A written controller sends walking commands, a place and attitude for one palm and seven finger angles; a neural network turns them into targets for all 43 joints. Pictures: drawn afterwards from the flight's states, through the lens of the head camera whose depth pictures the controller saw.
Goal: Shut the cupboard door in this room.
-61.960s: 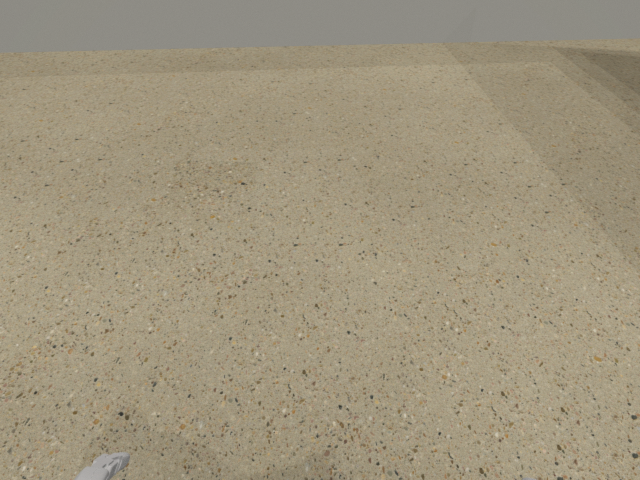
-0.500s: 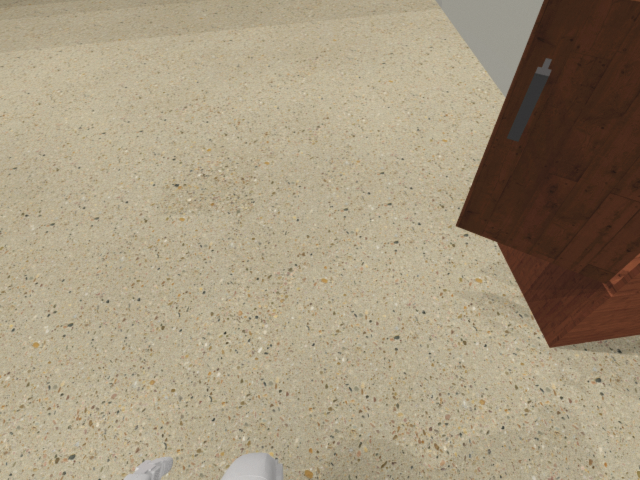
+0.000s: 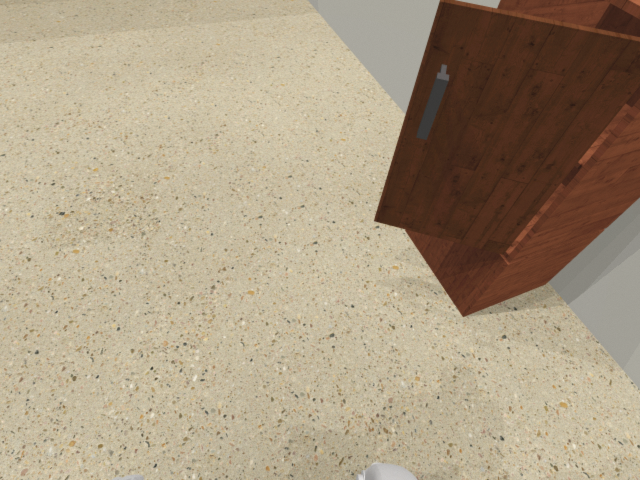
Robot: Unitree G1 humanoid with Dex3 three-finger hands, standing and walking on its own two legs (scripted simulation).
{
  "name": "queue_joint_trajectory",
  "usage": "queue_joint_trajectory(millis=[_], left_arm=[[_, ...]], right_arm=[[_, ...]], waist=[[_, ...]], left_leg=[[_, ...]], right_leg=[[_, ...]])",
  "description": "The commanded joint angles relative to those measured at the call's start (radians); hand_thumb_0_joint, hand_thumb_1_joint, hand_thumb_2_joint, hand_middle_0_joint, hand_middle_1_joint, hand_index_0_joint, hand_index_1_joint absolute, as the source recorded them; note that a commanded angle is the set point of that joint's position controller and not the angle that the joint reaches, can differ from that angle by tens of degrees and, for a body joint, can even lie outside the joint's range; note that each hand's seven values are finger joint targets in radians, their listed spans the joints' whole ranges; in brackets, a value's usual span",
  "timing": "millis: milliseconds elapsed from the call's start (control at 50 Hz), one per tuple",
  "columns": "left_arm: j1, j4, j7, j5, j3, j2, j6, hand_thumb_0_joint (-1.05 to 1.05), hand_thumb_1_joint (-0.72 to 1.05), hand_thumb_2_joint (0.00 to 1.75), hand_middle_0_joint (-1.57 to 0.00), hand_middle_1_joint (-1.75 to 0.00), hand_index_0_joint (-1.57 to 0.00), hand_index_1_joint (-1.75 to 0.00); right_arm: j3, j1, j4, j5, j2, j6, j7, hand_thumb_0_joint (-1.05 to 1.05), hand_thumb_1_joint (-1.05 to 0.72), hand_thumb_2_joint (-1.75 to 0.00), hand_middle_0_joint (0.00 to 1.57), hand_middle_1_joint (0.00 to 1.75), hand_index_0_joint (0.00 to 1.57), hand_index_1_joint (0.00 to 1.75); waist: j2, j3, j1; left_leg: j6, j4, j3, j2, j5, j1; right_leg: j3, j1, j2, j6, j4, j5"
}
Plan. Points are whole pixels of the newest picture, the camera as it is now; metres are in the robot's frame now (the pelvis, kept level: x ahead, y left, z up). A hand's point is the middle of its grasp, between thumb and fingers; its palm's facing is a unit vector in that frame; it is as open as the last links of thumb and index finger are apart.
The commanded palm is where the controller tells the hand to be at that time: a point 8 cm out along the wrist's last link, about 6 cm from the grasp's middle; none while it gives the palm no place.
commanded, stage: turn to face it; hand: left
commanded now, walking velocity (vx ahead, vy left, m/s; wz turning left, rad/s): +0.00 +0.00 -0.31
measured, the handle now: (432, 102) +0.79 -0.17 +0.03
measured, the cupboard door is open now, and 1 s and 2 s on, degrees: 52 52 52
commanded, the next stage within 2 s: take the last steps up to it in 0.16 s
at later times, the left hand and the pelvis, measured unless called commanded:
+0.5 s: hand out of the picture +0.10 +0.13 -0.17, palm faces -0.11 -0.98 -0.19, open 7.3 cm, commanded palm none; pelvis +0.02 -0.05 +0.00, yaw -8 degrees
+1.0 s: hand (331, 377) +0.30 -0.01 -0.18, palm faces -0.32 -0.92 -0.24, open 7.4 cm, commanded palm none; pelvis +0.14 -0.17 -0.03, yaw -17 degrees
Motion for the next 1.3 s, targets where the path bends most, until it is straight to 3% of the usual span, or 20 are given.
queue_joint_trajectory(millis=[0,120,160,180,280,420,480,500,520,540,560,600,660,860,900,920,940,960,1060,1280], left_arm=[[-0.055,-0.083,-0.007,-0.003,-0.009,0.005,-0.024,0.00,0.90,0.90,-0.20,-0.30,-0.20,-0.30],[0.063,-0.030,0.006,0.000,-0.007,0.048,-0.050,0.00,0.90,0.90,-0.20,-0.30,-0.20,-0.30],[0.154,0.007,0.029,0.006,0.020,0.204,-0.067,0.00,0.90,0.90,-0.20,-0.30,-0.20,-0.30],[0.149,0.004,0.036,-0.001,0.009,0.195,-0.065,0.00,0.90,0.90,-0.20,-0.30,-0.20,-0.30],[-0.024,-0.030,0.043,0.001,-0.007,0.082,-0.071,0.00,0.90,0.90,-0.20,-0.30,-0.20,-0.30],[0.059,0.012,0.029,0.012,0.010,0.098,-0.083,0.00,0.90,0.90,-0.20,-0.30,-0.20,-0.30],[0.002,0.011,0.018,-0.002,0.007,0.076,-0.076,0.00,0.90,0.90,-0.20,-0.30,-0.20,-0.30],[0.011,-0.001,0.010,-0.009,-0.006,0.013,-0.074,0.00,0.90,0.90,-0.20,-0.30,-0.20,-0.30],[0.011,-0.022,0.000,-0.010,-0.020,-0.044,-0.074,0.00,0.90,0.90,-0.20,-0.30,-0.20,-0.30],[-0.077,-0.059,-0.006,0.009,-0.011,0.009,-0.070,0.00,0.90,0.90,-0.20,-0.30,-0.20,-0.30],[-0.067,-0.057,-0.018,0.017,0.002,0.030,-0.068,0.00,0.90,0.90,-0.20,-0.30,-0.20,-0.30],[-0.041,-0.023,-0.031,0.026,0.013,0.024,-0.060,0.00,0.90,0.90,-0.20,-0.30,-0.20,-0.30],[-0.018,-0.007,-0.040,0.015,0.002,-0.011,-0.056,0.00,0.90,0.90,-0.20,-0.30,-0.20,-0.30],[-0.032,0.014,-0.038,0.003,-0.014,-0.010,-0.079,0.00,0.90,0.90,-0.20,-0.30,-0.20,-0.30],[0.228,0.102,-0.024,0.006,0.007,0.061,-0.105,0.00,0.90,0.90,-0.20,-0.30,-0.20,-0.30],[0.371,0.149,-0.003,0.013,0.034,0.176,-0.118,0.00,0.90,0.90,-0.20,-0.30,-0.20,-0.30],[0.385,0.164,0.009,-0.002,0.039,0.225,-0.119,0.00,0.90,0.90,-0.20,-0.30,-0.20,-0.30],[0.304,0.145,0.019,-0.007,0.030,0.199,-0.117,0.00,0.90,0.90,-0.20,-0.30,-0.20,-0.30],[0.044,0.087,0.032,-0.003,-0.031,0.006,-0.132,0.00,0.90,0.90,-0.20,-0.30,-0.20,-0.30],[0.160,0.174,0.045,0.000,-0.046,-0.009,-0.158,0.00,0.90,0.90,-0.20,-0.30,-0.20,-0.30]], right_arm=[[-0.069,0.085,-0.020,-0.003,-0.223,-0.019,-0.011,0.00,-0.90,-0.90,0.20,0.30,0.20,0.30],[-0.080,0.067,0.008,0.011,-0.222,-0.007,0.005,0.00,-0.90,-0.90,0.20,0.30,0.20,0.30],[-0.054,-0.012,-0.048,0.017,-0.113,0.001,0.008,0.00,-0.90,-0.90,0.20,0.30,0.20,0.30],[-0.053,-0.021,-0.041,0.020,-0.137,0.017,0.001,0.00,-0.90,-0.90,0.20,0.30,0.20,0.30],[-0.059,0.065,0.034,0.003,-0.123,0.019,0.016,0.00,-0.90,-0.90,0.20,0.30,0.20,0.30],[-0.061,0.002,0.006,-0.001,-0.106,-0.017,0.020,0.00,-0.90,-0.90,0.20,0.30,0.20,0.30],[-0.055,0.173,0.070,-0.003,-0.105,-0.041,0.003,0.00,-0.90,-0.90,0.20,0.30,0.20,0.30],[-0.064,0.249,0.095,-0.007,-0.167,-0.052,-0.008,0.00,-0.90,-0.90,0.20,0.30,0.20,0.30],[-0.089,0.324,0.108,-0.019,-0.272,-0.053,-0.014,0.00,-0.90,-0.90,0.20,0.30,0.20,0.30],[-0.090,0.336,0.101,-0.018,-0.297,-0.050,-0.022,0.00,-0.90,-0.90,0.20,0.30,0.20,0.30],[-0.079,0.275,0.072,-0.016,-0.269,-0.048,-0.018,0.00,-0.90,-0.90,0.20,0.30,0.20,0.30],[-0.062,0.173,0.056,-0.016,-0.211,-0.058,-0.018,0.00,-0.90,-0.90,0.20,0.30,0.20,0.30],[-0.051,0.195,0.071,-0.012,-0.176,-0.076,-0.021,0.00,-0.90,-0.90,0.20,0.30,0.20,0.30],[-0.083,0.193,0.118,-0.011,-0.223,-0.063,0.001,0.00,-0.90,-0.90,0.20,0.30,0.20,0.30],[-0.081,0.168,0.121,0.000,-0.207,-0.061,0.010,0.00,-0.90,-0.90,0.20,0.30,0.20,0.30],[-0.064,0.174,0.108,0.016,-0.129,-0.061,0.024,0.00,-0.90,-0.90,0.20,0.30,0.20,0.30],[-0.049,0.161,0.072,0.026,-0.076,-0.058,0.019,0.00,-0.90,-0.90,0.20,0.30,0.20,0.30],[-0.049,0.136,0.070,0.027,-0.093,-0.052,0.019,0.00,-0.90,-0.90,0.20,0.30,0.20,0.30],[-0.050,0.156,0.140,-0.002,-0.050,-0.026,0.022,0.00,-0.90,-0.90,0.20,0.30,0.20,0.30],[-0.025,-0.017,0.099,0.008,-0.016,-0.045,0.026,0.00,-0.90,-0.90,0.20,0.30,0.20,0.30]], waist=[[0.239,-0.136,-0.044],[0.147,-0.147,0.013],[-0.273,-0.124,0.066],[-0.179,-0.113,0.062],[-0.159,-0.071,-0.032],[-0.126,-0.070,0.015],[-0.052,-0.074,-0.075],[0.130,-0.096,-0.102],[0.406,-0.090,-0.128],[0.285,-0.014,-0.150],[0.178,0.034,-0.104],[0.220,0.084,-0.055],[0.191,0.046,-0.042],[0.219,-0.009,-0.019],[0.059,-0.151,0.101],[-0.217,-0.247,0.159],[-0.348,-0.275,0.135],[-0.260,-0.213,0.103],[-0.081,-0.091,-0.048],[-0.027,-0.064,-0.007]], left_leg=[[0.134,-0.114,-0.112,0.219,0.499,0.187],[0.036,0.060,-0.042,0.163,0.295,0.006],[-0.057,0.432,0.018,-0.041,-0.385,-0.311],[-0.046,0.544,-0.097,-0.022,-0.366,-0.298],[-0.063,0.597,-0.093,-0.017,-0.136,-0.276],[-0.052,0.247,-0.053,-0.034,-0.205,-0.205],[-0.043,-0.066,-0.012,-0.065,-0.005,0.140],[-0.015,-0.181,-0.178,0.056,-0.111,0.298],[0.068,-0.295,-0.557,0.332,-0.325,0.355],[0.133,-0.375,-0.640,0.435,-0.411,0.237],[0.136,-0.392,-0.571,0.397,-0.412,0.160],[0.079,-0.384,-0.403,0.306,-0.291,0.057],[0.083,-0.320,-0.188,0.248,0.045,0.142],[0.064,-0.186,0.002,0.231,0.243,0.101],[0.011,0.143,0.076,0.139,0.326,0.012],[-0.011,0.440,0.114,0.020,-0.014,-0.214],[0.020,0.688,-0.003,-0.063,-0.399,-0.324],[0.019,0.781,-0.088,-0.017,-0.336,-0.357],[-0.004,0.687,-0.107,0.042,-0.053,-0.237],[-0.010,0.183,-0.055,-0.021,-0.056,-0.242]], right_leg=[[-0.041,-0.004,-0.013,-0.005,-0.166,-0.001],[-0.041,0.360,-0.014,-0.054,-0.657,0.317],[0.383,0.457,-0.379,-0.223,-0.737,0.768],[0.357,0.365,-0.391,-0.282,-0.747,0.691],[0.170,0.270,-0.207,-0.225,-0.786,0.370],[0.285,0.309,-0.219,-0.284,-0.818,0.070],[0.222,0.096,-0.128,-0.216,-0.691,0.007],[0.155,-0.053,-0.040,-0.158,-0.513,-0.012],[0.008,-0.246,0.070,-0.099,-0.221,-0.103],[0.062,-0.277,0.007,-0.099,-0.062,-0.092],[0.079,-0.266,-0.031,-0.093,0.007,-0.005],[0.063,-0.249,-0.053,-0.071,0.097,0.116],[0.035,-0.250,-0.060,-0.047,0.075,0.195],[-0.111,0.094,-0.030,-0.069,-0.421,0.256],[-0.102,0.449,0.006,-0.100,-0.551,0.273],[0.173,0.660,-0.208,-0.164,-0.651,0.178],[0.452,0.644,-0.373,-0.227,-0.779,0.208],[0.439,0.552,-0.368,-0.251,-0.824,0.112],[0.075,0.218,-0.236,-0.187,-0.838,0.333],[0.064,0.448,-0.272,-0.265,-0.796,0.723]])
